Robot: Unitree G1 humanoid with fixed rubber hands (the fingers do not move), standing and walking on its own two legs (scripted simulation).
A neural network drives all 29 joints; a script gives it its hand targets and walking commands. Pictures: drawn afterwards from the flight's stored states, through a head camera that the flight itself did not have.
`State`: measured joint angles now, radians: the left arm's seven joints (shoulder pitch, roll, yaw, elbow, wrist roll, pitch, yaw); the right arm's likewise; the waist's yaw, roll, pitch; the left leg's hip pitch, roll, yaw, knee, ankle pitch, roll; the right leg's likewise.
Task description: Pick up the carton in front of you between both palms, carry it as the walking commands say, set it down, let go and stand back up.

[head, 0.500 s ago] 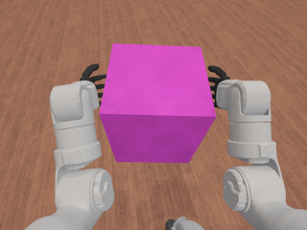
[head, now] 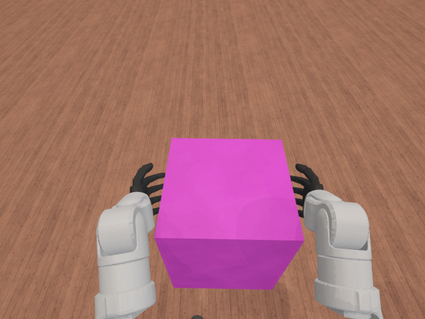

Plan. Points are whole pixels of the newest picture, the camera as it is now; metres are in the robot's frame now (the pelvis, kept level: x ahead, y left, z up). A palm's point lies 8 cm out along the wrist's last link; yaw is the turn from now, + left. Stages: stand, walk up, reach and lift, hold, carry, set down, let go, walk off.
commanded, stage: carry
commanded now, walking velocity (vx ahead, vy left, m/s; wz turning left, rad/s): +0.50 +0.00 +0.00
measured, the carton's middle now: (224, 217) +0.33 +0.00 +0.01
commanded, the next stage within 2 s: hold in 1.92 s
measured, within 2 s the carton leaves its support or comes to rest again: neither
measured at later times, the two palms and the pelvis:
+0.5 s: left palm (157, 120) +0.53 +0.15 +0.10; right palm (288, 121) +0.52 -0.15 +0.09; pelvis +0.26 +0.01 -0.01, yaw -1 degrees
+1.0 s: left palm (153, 123) +0.55 +0.17 +0.08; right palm (276, 117) +0.56 -0.13 +0.07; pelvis +0.29 +0.01 -0.01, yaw +2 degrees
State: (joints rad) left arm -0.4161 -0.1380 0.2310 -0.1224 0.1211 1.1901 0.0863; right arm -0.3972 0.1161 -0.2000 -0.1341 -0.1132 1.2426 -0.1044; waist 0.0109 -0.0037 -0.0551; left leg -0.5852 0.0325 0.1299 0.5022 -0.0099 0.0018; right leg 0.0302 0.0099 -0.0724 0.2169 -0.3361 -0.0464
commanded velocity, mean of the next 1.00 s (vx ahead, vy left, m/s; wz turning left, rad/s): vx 0.02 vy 0.00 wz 0.00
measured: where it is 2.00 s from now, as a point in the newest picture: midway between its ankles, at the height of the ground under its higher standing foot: outside the picture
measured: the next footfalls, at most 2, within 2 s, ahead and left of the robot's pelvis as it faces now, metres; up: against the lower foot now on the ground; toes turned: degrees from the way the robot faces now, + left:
left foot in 0.06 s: +0.22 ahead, +0.10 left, +0.00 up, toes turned +8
right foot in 0.40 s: +0.34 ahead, -0.12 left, +0.00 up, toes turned +18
